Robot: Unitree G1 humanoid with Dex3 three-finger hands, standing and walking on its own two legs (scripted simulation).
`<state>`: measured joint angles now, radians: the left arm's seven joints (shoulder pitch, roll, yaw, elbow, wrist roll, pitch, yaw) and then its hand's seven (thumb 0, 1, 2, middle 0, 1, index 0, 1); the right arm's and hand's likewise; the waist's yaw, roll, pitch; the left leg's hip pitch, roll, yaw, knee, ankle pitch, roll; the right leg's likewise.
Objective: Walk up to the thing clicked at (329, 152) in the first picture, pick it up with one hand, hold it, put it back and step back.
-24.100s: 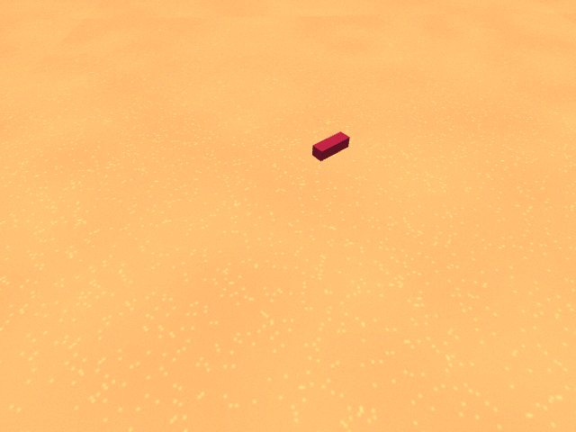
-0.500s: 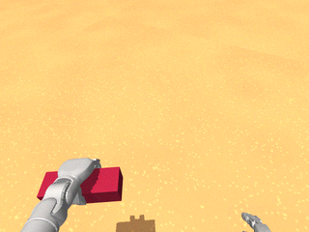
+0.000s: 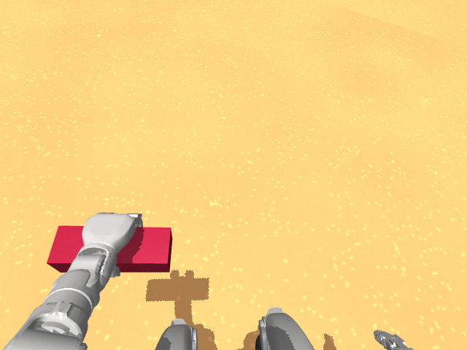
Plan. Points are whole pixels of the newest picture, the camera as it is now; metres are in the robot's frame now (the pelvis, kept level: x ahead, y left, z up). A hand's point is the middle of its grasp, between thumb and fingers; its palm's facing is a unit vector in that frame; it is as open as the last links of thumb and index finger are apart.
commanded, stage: crouch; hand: left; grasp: from above
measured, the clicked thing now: (116, 249) +0.35 +0.22 -0.14
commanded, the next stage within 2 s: lower in 1.50 s
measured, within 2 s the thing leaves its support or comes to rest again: neither
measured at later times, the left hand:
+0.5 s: hand (147, 256) +0.40 +0.21 -0.35, palm faces -0.48 +0.02 -0.88, open 10.5 cm
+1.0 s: hand (155, 254) +0.44 +0.21 -0.47, palm faces -0.48 -0.01 -0.88, open 10.5 cm
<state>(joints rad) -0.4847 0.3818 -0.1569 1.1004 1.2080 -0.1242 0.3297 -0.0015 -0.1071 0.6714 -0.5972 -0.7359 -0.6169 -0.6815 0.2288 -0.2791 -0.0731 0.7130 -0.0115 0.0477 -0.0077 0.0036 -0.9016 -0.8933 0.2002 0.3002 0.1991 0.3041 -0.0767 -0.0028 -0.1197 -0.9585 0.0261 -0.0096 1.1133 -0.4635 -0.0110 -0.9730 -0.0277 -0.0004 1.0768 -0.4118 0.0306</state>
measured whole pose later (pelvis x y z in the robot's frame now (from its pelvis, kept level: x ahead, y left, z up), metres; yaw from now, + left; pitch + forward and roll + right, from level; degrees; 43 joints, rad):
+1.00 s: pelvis -0.03 +0.00 -0.28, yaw -2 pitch +39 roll -5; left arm -0.95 0.57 0.04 1.41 1.25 -0.13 0.40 0.00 -0.13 0.69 -0.62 -0.72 -0.64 -0.67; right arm 0.17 -0.26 -0.01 0.73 -0.12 -0.06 0.11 0.00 -0.92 -0.90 0.20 0.30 0.20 0.30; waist -0.24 0.02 -0.11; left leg -2.13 0.00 -0.09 2.18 -0.73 -0.02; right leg -2.12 -0.03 -0.02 2.10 -0.66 0.03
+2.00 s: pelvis -0.04 +0.00 -0.37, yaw -6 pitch +35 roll -8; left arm -1.05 0.74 0.08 1.59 1.32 -0.19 0.48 0.00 -0.14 0.69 -0.63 -0.71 -0.65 -0.65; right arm 0.17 -0.29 0.10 0.73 -0.19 -0.11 0.17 0.00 -0.91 -0.89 0.20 0.30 0.20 0.30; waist -0.33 -0.03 0.02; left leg -2.34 -0.01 -0.15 2.46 -0.73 -0.02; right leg -2.31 -0.01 -0.05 2.33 -0.64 0.05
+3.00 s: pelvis -0.04 +0.01 -0.38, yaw -11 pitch +30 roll -13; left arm -1.13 0.92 0.11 1.78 1.34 -0.19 0.62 0.00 -0.10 0.67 -0.60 -0.72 -0.62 -0.67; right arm 0.14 -0.35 0.25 0.67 -0.24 -0.21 0.26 0.00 -0.90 -0.89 0.20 0.30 0.20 0.30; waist -0.43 -0.09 0.13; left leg -2.35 0.00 -0.22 2.54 -0.74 0.00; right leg -2.28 0.02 -0.11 2.34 -0.61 0.07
